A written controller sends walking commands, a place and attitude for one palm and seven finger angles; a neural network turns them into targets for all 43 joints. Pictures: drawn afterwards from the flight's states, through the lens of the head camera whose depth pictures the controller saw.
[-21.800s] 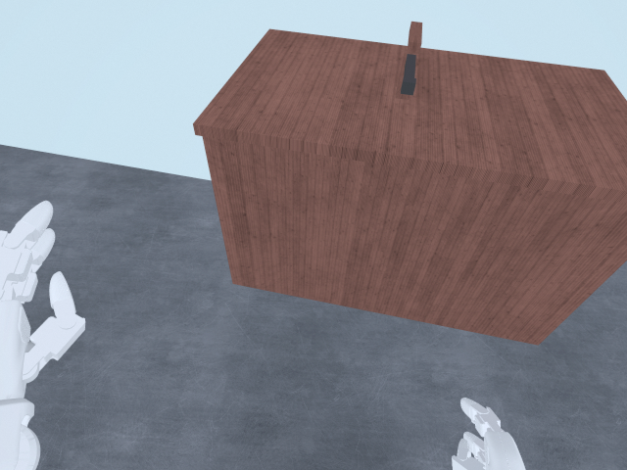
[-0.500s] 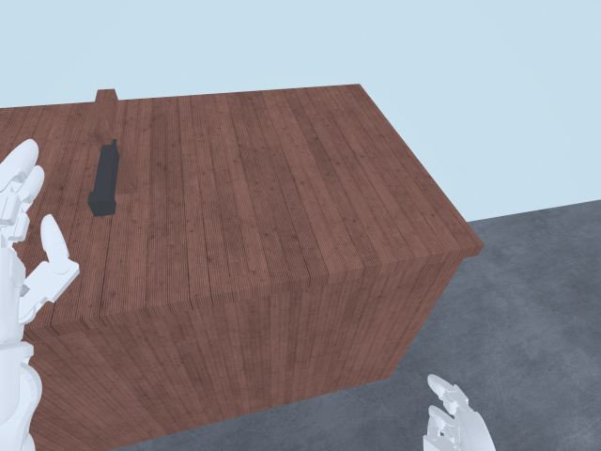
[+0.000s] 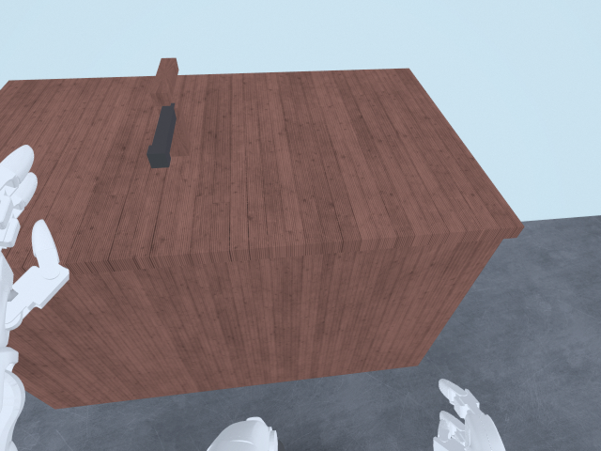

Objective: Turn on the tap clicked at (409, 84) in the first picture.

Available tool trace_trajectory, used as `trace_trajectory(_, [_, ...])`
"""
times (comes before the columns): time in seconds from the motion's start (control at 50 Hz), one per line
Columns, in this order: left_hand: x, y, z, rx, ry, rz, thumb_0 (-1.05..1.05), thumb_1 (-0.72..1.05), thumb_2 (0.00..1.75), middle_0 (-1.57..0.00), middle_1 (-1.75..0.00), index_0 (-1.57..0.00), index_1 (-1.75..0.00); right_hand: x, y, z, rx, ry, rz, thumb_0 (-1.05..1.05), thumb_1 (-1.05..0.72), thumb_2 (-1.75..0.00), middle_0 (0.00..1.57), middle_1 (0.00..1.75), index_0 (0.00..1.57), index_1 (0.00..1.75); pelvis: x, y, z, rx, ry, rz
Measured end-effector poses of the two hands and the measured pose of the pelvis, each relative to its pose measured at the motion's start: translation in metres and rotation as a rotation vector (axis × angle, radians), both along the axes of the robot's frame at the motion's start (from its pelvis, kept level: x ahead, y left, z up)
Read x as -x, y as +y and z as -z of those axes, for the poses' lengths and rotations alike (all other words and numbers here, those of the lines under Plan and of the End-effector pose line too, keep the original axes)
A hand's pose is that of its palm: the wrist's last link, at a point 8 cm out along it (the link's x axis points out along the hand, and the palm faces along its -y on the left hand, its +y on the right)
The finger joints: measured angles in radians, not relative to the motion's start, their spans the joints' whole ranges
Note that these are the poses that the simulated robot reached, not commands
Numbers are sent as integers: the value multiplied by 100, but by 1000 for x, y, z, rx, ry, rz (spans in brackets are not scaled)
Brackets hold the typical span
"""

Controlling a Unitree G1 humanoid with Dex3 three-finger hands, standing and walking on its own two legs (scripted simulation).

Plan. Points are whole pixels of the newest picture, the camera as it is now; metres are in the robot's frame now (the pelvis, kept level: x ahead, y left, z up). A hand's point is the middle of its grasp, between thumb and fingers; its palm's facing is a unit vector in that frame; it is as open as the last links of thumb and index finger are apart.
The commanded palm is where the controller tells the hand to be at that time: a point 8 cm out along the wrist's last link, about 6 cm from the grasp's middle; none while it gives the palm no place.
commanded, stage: come to a stop and stand still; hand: left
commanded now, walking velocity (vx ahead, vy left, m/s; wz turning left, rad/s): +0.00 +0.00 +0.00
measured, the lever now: (159, 156) +0.50 +0.28 +0.11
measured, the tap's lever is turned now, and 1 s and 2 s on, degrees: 0 0 0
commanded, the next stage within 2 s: look again from close up in 0.52 s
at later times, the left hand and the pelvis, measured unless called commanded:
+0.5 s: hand (70, 270) +0.22 +0.24 +0.19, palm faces +0.23 -0.86 -0.45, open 7.4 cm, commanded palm +0.19 +0.28 +0.20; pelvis -0.02 +0.03 +0.02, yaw -9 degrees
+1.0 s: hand (94, 241) +0.27 +0.24 +0.19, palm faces +0.28 -0.87 -0.41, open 7.4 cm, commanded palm +0.22 +0.28 +0.20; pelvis +0.02 +0.02 +0.02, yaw -8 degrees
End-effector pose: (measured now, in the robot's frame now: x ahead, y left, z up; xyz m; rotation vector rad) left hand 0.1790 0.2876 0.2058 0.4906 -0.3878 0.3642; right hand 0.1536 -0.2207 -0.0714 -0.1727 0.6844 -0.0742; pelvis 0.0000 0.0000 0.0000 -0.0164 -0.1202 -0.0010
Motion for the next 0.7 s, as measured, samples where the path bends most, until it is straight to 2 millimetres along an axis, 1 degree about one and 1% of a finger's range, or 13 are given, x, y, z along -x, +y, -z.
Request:
trace_trajectory(0.06, [13, 1, 0, 30, 27, 0, 1, 89, 90, -21, -30, -21, -30, 9, 4, -4, 13, 48, -10, 1, -90, -90, 20, 30, 20, 30, 5, 3, -9, -35, 33, 51])
trace_trajectory(0.1, [12, 3, 2, 61, 44, 8, 1, 89, 90, -21, -30, -21, -30, 16, 6, -14, 24, 54, 0, 1, -90, -90, 20, 30, 20, 30, 6, 5, -18, -58, 64, 84])
trace_trajectory(0.16, [-3, 4, 6, 94, 45, 30, 1, 89, 90, -21, -30, -21, -30, 23, 8, -26, 49, 14, 22, 1, -90, -90, 20, 30, 20, 30, 9, 11, -23, -65, 95, 112])
trace_trajectory(0.2, [-15, 4, 8, 102, 17, 65, 1, 89, 90, -21, -30, -21, -30, 26, 7, -27, 77, -31, 36, 1, -90, -90, 20, 30, 20, 30, 12, 20, -17, -28, 101, 108])
trace_trajectory(0.24, [-26, 2, 10, 107, 13, 99, 1, 89, 90, -21, -30, -21, -30, 32, 8, -28, 74, -35, 70, 1, -90, -90, 20, 30, 20, 30, 18, 25, -17, -56, 73, 119])
trace_trajectory(0.3, [-35, -4, 8, 78, 49, 155, 2, 89, 90, -21, -30, -21, -30, 45, 9, -31, 47, -45, 124, 1, -90, -90, 20, 30, 20, 30, 21, 28, -19, -64, 54, 146])
trace_trajectory(0.38, [-28, -14, -7, -27, 56, 222, 2, 89, 90, -21, -30, -21, -30, 61, 9, -25, 17, -22, 160, 1, -90, -90, 20, 30, 20, 30, 23, 29, -18, -35, 53, 145])
trace_trajectory(0.42, [-22, -13, -11, -62, 53, 232, 2, 89, 90, -21, -30, -21, -30, 68, 7, -20, 16, 14, 167, 1, -90, -90, 20, 30, 20, 30, 22, 28, -18, -22, 60, 142])
trace_trajectory(0.46, [-16, -7, -10, -67, 71, 213, 1, 89, 90, -21, -30, -22, -30, 75, 4, -15, 23, 55, 178, 1, -90, -90, 20, 30, 20, 30, 19, 28, -18, -16, 79, 149])
trace_trajectory(0.52, [-13, 5, -1, -30, 111, 159, 1, 89, 90, -21, -30, -22, -31, 82, 0, -10, 47, 107, 192, 1, -90, -90, 20, 30, 20, 30, 16, 30, -18, -16, 97, 168])
trace_trajectory(0.6, [-21, 10, 14, 49, 116, 95, 1, 89, 90, -21, -30, -22, -30, 82, -3, -5, 61, 137, 193, 1, -90, -90, 20, 30, 20, 30, 11, 30, -18, -31, 77, 157])
trace_trajectory(0.64, [-28, 7, 18, 85, 118, 79, 1, 89, 90, -21, -30, -21, -30, 76, -2, -3, 54, 134, 187, 1, -90, -90, 20, 30, 20, 30, 6, 27, -17, -33, 68, 149])
trace_trajectory(0.7, [-39, -6, 18, 113, 106, 98, 2, 89, 90, -21, -30, -21, -30, 62, -1, -4, 36, 111, 170, 1, -90, -90, 20, 30, 20, 30, 1, 23, -19, -24, 66, 141])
